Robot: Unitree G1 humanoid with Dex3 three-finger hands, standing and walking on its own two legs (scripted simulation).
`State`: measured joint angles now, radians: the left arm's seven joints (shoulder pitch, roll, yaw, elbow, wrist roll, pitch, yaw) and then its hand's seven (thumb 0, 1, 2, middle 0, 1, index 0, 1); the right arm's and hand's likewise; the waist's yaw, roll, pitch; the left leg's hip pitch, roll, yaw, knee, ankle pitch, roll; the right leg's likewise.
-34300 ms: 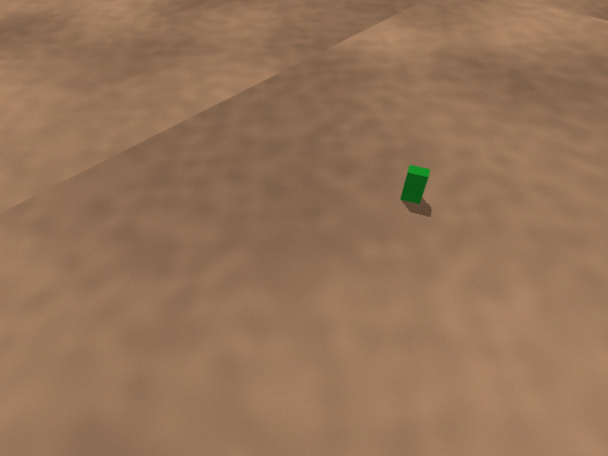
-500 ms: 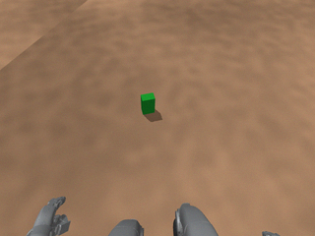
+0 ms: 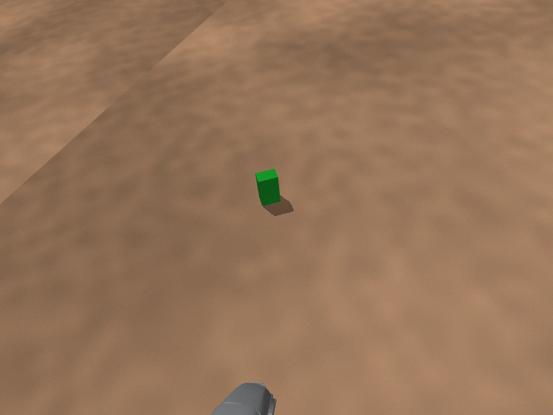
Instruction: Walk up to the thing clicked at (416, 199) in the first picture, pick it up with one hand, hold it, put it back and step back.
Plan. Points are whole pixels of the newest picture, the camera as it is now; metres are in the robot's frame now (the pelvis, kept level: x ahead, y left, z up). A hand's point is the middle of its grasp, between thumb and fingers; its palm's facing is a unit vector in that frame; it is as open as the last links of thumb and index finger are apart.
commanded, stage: step back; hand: left
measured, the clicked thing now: (268, 187) +1.12 +0.20 -0.68
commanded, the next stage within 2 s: stand in 0.96 s
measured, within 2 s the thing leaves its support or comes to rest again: neither
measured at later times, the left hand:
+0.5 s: hand out of the picture +0.07 +0.26 -0.15, palm faces +0.07 -0.93 -0.37, open 7.4 cm
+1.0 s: hand out of the picture +0.11 +0.30 -0.16, palm faces +0.10 -0.92 -0.38, open 7.4 cm
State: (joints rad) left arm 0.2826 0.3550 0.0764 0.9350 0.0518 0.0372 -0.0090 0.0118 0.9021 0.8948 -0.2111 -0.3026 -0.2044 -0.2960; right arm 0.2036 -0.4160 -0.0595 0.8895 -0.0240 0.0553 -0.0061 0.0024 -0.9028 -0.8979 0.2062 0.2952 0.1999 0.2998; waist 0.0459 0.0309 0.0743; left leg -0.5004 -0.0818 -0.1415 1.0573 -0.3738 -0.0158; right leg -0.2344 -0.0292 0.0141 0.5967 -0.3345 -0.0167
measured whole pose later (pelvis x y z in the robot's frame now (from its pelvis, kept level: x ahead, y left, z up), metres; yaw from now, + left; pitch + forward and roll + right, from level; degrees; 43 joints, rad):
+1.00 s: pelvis +0.04 +0.02 -0.01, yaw +5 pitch -2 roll -1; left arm 0.10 0.40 0.04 1.03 0.00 -0.01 0.01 0.01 0.91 0.90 -0.21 -0.30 -0.20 -0.30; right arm 0.10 -0.34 -0.02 1.05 -0.02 0.00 0.00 0.00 -0.90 -0.90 0.21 0.30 0.20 0.30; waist 0.02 -0.01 0.09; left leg -0.26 0.03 0.01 0.63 -0.34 0.00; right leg -0.27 -0.04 0.00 0.60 -0.29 0.04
